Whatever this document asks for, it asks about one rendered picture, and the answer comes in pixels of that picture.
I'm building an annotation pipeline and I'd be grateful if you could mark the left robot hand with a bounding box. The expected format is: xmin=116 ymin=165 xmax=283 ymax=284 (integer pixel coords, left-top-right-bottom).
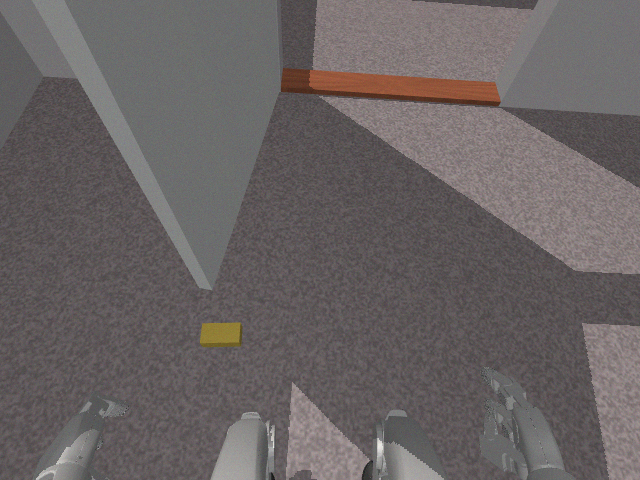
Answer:
xmin=32 ymin=390 xmax=129 ymax=480

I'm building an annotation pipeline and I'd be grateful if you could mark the left robot arm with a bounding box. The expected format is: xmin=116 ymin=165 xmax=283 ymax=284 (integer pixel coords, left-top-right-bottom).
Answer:
xmin=33 ymin=463 xmax=92 ymax=480

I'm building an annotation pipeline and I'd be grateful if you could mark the small box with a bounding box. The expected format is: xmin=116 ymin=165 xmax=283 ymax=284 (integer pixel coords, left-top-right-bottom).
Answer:
xmin=200 ymin=323 xmax=243 ymax=347

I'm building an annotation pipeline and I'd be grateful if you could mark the right robot hand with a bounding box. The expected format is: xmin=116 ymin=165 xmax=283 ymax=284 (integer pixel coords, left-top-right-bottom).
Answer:
xmin=479 ymin=366 xmax=565 ymax=480

